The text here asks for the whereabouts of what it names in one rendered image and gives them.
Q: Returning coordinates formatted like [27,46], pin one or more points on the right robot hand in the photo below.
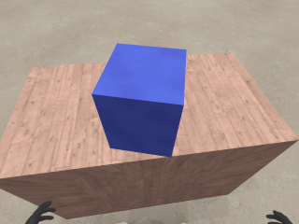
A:
[279,217]

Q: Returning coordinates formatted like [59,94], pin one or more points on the carton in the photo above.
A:
[140,98]

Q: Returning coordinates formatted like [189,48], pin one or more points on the pedestal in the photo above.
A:
[54,148]

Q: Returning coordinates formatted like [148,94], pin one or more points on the left robot hand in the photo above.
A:
[42,209]

